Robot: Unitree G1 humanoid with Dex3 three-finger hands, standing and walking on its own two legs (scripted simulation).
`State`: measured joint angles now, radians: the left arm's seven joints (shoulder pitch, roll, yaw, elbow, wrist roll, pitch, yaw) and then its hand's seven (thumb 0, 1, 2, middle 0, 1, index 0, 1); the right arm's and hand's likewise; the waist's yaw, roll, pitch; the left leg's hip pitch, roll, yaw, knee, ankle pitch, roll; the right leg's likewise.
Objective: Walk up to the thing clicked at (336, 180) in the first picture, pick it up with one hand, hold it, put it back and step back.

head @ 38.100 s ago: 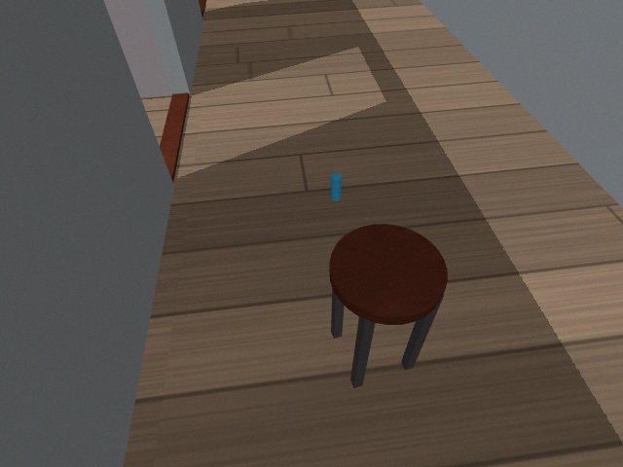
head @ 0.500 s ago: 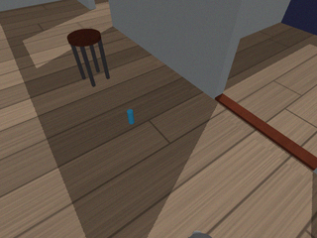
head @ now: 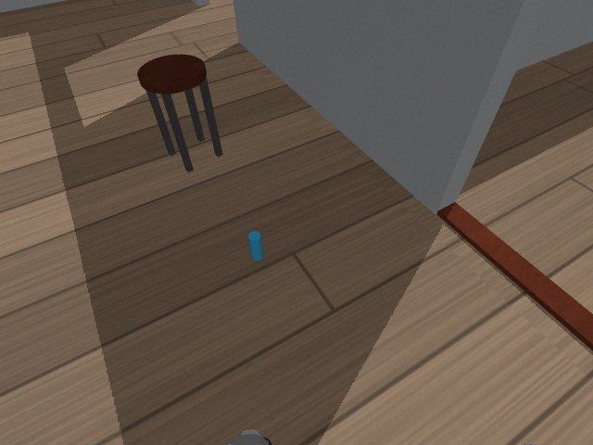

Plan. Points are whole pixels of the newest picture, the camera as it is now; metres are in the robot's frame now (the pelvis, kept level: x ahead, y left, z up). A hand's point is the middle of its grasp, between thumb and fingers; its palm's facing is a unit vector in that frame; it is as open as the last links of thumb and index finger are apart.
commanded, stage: walk up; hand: left
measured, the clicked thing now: (256, 246) +0.95 +0.23 -0.70
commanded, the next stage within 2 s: none
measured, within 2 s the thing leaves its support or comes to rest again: neither
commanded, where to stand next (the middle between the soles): +0.65 -0.03 m, yaw -1 degrees
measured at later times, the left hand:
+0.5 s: hand (174, 349) +0.30 +0.25 -0.13, palm faces -0.05 -0.90 -0.43, open 7.4 cm
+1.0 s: hand (192, 292) +0.42 +0.25 -0.16, palm faces -0.04 -0.94 -0.34, open 7.4 cm
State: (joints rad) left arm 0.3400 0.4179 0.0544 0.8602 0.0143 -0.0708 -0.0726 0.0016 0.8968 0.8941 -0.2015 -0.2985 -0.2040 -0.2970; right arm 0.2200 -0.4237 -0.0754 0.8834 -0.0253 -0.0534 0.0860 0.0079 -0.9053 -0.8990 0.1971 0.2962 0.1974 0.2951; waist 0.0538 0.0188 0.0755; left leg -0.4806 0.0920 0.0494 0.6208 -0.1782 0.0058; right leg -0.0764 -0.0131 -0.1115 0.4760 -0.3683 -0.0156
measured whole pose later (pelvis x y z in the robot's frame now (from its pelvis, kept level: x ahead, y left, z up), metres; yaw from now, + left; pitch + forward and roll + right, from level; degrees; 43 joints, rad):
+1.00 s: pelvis +0.39 -0.02 -0.01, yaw +0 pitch -3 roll +0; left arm 0.34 0.43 0.03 0.89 0.00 -0.04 -0.04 0.00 0.90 0.89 -0.20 -0.30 -0.20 -0.30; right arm 0.25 -0.39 -0.05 0.82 0.00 -0.08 0.05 0.01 -0.90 -0.90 0.20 0.30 0.20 0.30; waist 0.01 -0.06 0.08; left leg -0.31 0.02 0.10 0.57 -0.22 0.04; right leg -0.42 -0.05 0.01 1.08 -0.40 -0.04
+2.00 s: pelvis +0.61 -0.03 -0.01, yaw -1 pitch -2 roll +0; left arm 0.22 0.38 0.02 1.01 0.02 -0.02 -0.01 0.00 0.90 0.89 -0.20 -0.30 -0.20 -0.30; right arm 0.17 -0.39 -0.02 0.97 0.00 0.00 0.02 0.01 -0.90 -0.90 0.20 0.30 0.20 0.30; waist 0.00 0.02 0.08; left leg -0.34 0.04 0.02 0.67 -0.30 0.00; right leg -0.31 -0.03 -0.03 0.67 -0.32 0.00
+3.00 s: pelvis +0.64 -0.03 +0.02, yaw -1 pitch -2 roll +0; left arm 0.07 0.34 0.01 1.18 0.01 0.00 -0.01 0.00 0.90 0.89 -0.20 -0.30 -0.20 -0.30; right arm 0.07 -0.34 0.00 1.17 -0.01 -0.01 0.01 0.01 -0.90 -0.90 0.20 0.30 0.20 0.30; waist 0.00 0.01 0.05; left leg -0.13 0.03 0.03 0.34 -0.17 -0.02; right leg -0.10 -0.03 -0.04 0.32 -0.19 0.02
